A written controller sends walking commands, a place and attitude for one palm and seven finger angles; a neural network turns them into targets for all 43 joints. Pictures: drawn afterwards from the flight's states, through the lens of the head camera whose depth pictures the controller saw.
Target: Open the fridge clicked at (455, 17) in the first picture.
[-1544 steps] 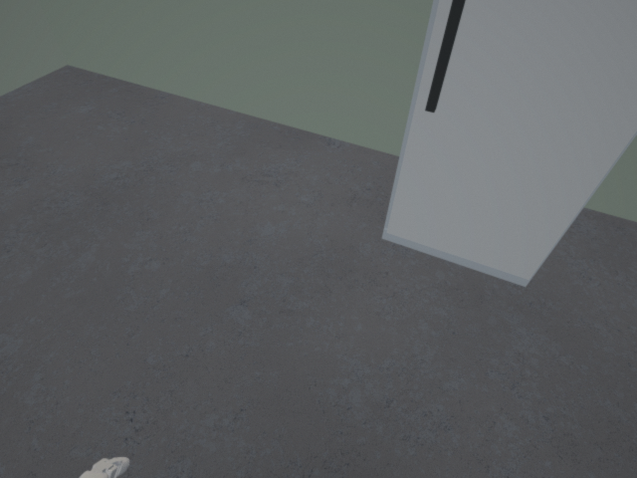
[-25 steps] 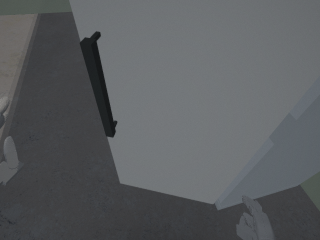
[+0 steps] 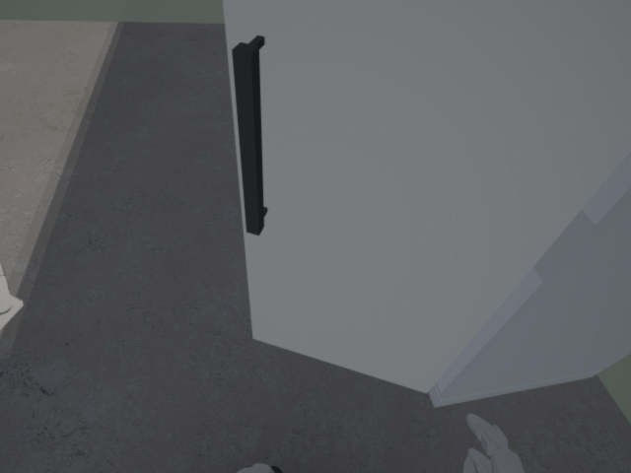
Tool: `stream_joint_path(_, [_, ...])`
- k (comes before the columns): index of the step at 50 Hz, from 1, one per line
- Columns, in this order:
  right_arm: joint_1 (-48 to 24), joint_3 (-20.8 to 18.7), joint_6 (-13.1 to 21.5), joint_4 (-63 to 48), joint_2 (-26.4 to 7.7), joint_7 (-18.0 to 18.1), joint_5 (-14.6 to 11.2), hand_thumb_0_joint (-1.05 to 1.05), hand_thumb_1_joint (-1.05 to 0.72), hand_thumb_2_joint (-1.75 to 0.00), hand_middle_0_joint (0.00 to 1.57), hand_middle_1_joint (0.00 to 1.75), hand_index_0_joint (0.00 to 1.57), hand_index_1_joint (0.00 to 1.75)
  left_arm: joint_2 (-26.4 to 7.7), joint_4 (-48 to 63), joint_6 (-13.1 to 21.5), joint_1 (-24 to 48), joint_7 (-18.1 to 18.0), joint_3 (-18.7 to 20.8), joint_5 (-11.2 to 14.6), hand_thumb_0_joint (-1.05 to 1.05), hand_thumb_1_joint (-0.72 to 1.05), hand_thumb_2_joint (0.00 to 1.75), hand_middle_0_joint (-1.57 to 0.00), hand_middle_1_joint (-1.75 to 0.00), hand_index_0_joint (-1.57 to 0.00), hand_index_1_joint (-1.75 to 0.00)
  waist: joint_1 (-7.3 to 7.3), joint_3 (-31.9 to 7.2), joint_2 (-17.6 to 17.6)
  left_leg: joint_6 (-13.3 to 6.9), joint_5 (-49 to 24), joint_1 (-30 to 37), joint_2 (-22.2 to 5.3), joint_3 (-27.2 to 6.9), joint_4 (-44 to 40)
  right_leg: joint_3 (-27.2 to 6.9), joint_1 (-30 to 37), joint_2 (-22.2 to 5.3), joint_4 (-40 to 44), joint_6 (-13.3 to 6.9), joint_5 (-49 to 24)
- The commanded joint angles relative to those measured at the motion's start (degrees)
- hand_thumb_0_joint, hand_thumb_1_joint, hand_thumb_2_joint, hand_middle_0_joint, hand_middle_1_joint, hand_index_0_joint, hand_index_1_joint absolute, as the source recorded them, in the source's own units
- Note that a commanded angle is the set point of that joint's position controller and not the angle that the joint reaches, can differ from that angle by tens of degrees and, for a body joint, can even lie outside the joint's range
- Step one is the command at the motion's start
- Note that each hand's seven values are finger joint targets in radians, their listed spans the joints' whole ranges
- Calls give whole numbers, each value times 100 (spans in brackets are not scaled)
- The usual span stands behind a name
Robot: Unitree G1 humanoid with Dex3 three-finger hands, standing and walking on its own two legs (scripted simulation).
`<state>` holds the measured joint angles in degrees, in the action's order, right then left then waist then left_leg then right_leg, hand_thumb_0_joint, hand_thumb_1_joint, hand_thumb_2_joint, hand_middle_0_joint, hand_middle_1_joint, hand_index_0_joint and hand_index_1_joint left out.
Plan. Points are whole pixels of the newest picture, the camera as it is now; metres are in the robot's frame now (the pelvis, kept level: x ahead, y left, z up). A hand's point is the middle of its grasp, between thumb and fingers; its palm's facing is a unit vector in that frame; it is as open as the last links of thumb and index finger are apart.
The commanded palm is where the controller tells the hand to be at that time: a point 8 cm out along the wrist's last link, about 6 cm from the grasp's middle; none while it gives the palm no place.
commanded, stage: step back with the hand held close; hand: left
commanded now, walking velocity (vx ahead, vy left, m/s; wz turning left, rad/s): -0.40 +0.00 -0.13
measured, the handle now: (256, 150) +0.57 +0.14 +0.09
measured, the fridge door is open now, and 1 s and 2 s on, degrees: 63 63 63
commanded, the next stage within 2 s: stop stepping back and stand still in 0.24 s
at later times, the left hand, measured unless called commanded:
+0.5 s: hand out of the picture +0.08 +0.24 +0.18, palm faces +0.30 -0.79 -0.53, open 7.4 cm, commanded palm +0.03 +0.29 +0.19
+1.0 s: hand out of the picture +0.02 +0.27 +0.20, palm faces +0.42 -0.75 -0.50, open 7.4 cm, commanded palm -0.04 +0.31 +0.19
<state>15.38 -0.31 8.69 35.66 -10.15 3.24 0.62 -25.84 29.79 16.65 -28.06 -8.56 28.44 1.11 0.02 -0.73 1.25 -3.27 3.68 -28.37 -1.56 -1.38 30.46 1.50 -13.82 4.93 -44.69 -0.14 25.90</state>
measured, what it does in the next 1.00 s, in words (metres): walks backwards: right foot, then left foot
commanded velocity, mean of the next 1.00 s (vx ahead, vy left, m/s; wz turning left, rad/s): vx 0.02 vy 0.00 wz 0.00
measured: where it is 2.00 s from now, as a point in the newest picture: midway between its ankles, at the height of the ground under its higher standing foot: outside the picture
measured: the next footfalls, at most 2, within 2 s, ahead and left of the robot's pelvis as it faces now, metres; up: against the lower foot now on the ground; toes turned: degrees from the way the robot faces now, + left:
right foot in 0.08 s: -0.11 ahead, -0.12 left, +0.00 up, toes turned -3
left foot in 0.20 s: +0.10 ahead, +0.08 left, +0.00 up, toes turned -3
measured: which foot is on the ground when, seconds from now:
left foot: down 0.00-0.08, up 0.10-0.18, down 0.20-0.50, up 0.52-0.74, down 0.76-1.00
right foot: up 0.00-0.06, down 0.08-0.22, up 0.24-0.48, down 0.50-1.00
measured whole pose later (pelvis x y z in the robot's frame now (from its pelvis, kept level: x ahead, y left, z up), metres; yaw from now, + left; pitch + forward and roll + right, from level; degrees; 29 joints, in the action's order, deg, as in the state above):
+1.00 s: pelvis -0.19 +0.01 +0.00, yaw -3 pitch -1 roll +0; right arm 17.9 1.6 10.2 36.7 -8.7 2.7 0.7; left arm -27.5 27.1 13.4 -30.3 -9.6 26.6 0.8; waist -1.7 -2.6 -0.5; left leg 1.1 20.1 -14.7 -4.4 2.8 35.6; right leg 6.3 -17.5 0.6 -34.6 -1.5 20.5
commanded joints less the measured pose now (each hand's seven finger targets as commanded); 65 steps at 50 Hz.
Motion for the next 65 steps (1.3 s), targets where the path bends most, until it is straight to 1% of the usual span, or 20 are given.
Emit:
stream_joint_path(1, [-716,-316,297,-702,-856,0,32,0,-90,-90,20,30,20,30,-604,904,182,-52,21,183,241,0,90,90,-20,-30,-20,-30,94,-586,1010,129,1917,1039,-1056,-1117,-1613,-154,194,-289,2495,-188,-3])
stream_joint_path(4, [-779,-232,101,-531,-686,72,-30,0,-90,-90,20,30,20,30,-1076,956,225,755,-5,138,181,0,90,90,-20,-30,-20,-30,102,-556,-1198,438,959,1770,-192,199,1086,-1617,-873,-2056,3299,-447,-3190])
stream_joint_path(8, [-982,-209,172,-801,-785,314,-114,0,-90,-90,20,30,20,30,-1183,1013,52,1254,9,198,82,0,90,90,-20,-30,-20,-30,35,-1028,-1295,242,-651,1839,99,571,286,-388,277,-1343,1361,96,-7129])
stream_joint_path(10, [-1068,-160,90,-826,-914,283,-102,0,-90,-90,20,30,20,30,-1153,1220,-24,1093,40,196,112,0,90,90,-20,-30,-20,-30,71,-1435,654,-113,-4733,3507,-625,-181,-434,-75,-758,-386,-30,372,-4096])
stream_joint_path(12, [-888,-211,180,-699,-803,42,-12,0,-90,-90,20,30,20,30,-821,710,5,385,69,163,151,0,90,90,-20,-30,-20,-30,226,-1516,1293,-478,-4468,3112,-1625,-925,-909,-736,-889,-100,-1376,61,851])
stream_joint_path(21, [-1003,-344,-15,-1210,-938,-16,-20,0,-90,-90,20,30,20,30,-1055,1404,-325,-749,-44,725,255,0,90,90,-20,-30,-20,-30,181,-605,1739,55,3871,-983,-882,-173,-2745,796,1650,185,234,-135,196])
stream_joint_path(23, [-867,-314,5,-1192,-843,46,-57,0,-90,-90,20,30,20,30,-1040,1465,-406,-845,-64,606,245,0,90,90,-20,-30,-20,-30,213,-783,826,431,3381,-425,-224,321,-1392,454,1567,-171,2018,-319,456])
stream_joint_path(25, [-837,-352,-48,-1049,-842,99,-89,0,-90,-90,20,30,20,30,-1312,1662,-430,-487,-104,613,219,0,90,90,-20,-30,-20,-30,171,-183,-1829,523,2283,290,485,171,3094,-2688,-1626,-2659,4102,-1015,1837])
stream_joint_path(27, [-717,-274,-70,-636,-947,29,116,0,-90,-90,20,30,20,30,-1497,1662,-438,513,-113,674,260,0,90,90,-20,-30,-20,-30,-184,-121,-1278,560,1539,-209,11,-331,4484,-2378,-2190,-3059,3870,-1355,1420])
stream_joint_path(29, [-599,-256,26,-624,-897,212,-44,0,-90,-90,20,30,20,30,-752,472,-496,823,-93,5,164,0,90,90,-20,-30,-20,-30,-198,41,-1024,521,1143,-184,-51,15,3707,-1569,-1466,-2067,3729,-688,1575])
stream_joint_path(36, [-460,-236,414,-483,-877,378,48,0,-90,-90,20,30,20,30,-623,211,-361,1231,-245,-382,-125,0,90,90,-20,-30,-20,-30,30,-93,-804,19,2218,1468,207,830,-702,-968,-338,-1598,2579,-519,738])
stream_joint_path(40, [-500,-250,463,-753,-952,209,7,0,-90,-90,20,30,20,30,-1142,1308,-68,1098,-248,219,-118,0,90,90,-20,-30,-20,-30,13,-251,1019,-589,-181,2507,-1579,-1499,-1368,391,-1840,-435,-539,78,-26])
stream_joint_path(42, [-572,-216,495,-577,-771,105,83,0,-90,-90,20,30,20,30,-1122,1353,-28,850,-182,349,-94,0,90,90,-20,-30,-20,-30,-113,351,1482,-864,1735,1264,-1790,-2038,-2040,-36,-1793,-674,-1271,25,253])
stream_joint_path(48, [-549,-227,303,-676,-915,52,-15,0,-90,-90,20,30,20,30,-788,246,-205,-275,-165,328,10,0,90,90,-20,-30,-20,-30,60,3,497,-133,2957,-256,-855,29,-529,469,1086,-379,1527,-74,-430])
stream_joint_path(51, [-621,-308,151,-773,-908,38,-15,0,-90,-90,20,30,20,30,-890,-159,-275,-67,-133,389,45,0,90,90,-20,-30,-20,-30,122,85,-1584,224,2934,-1198,110,353,3240,-3370,688,-2639,3309,-1236,525])
stream_joint_path(56, [-713,-110,133,-574,-751,30,27,0,-90,-90,20,30,20,30,-825,670,-58,843,-100,122,12,0,90,90,-20,-30,-20,-30,-59,-65,-958,250,1893,484,-346,239,2073,-1255,-573,-2060,2824,-945,-618])
stream_joint_path(60, [-705,-129,294,-568,-744,189,123,0,-90,-90,20,30,20,30,-853,1175,21,1029,-233,55,-32,0,90,90,-20,-30,-20,-30,-4,-168,-274,218,1235,1889,75,712,10,-751,-732,-1588,2540,-616,17])
stream_joint_path(61, [-283,-451,388,653,-1618,-470,89,0,-90,-90,20,30,20,30,496,-3557,-1063,630,480,-2207,-402,0,90,90,-20,-30,-20,-30,-619,88,693,-19,-286,2207,-841,-336,-65,437,-1850,-1631,433,-281,-1139])
stream_joint_path(62, [-108,-465,-295,306,-1909,-438,19,0,-90,-90,20,30,20,30,595,-3583,-1633,311,720,-2051,-276,0,90,90,-20,-30,-20,-30,-301,119,2087,-652,-1305,1357,-1839,-1889,-754,268,-2008,-796,-942,118,462])
stream_joint_path(65, [-458,-295,-510,-130,-1410,-271,215,0,-90,-90,20,30,20,30,769,-3699,-1811,818,804,-2304,-297,0,90,90,-20,-30,-20,-30,-247,-137,665,-976,-301,334,-1849,-1914,-972,-496,-1557,-770,-2131,127,792])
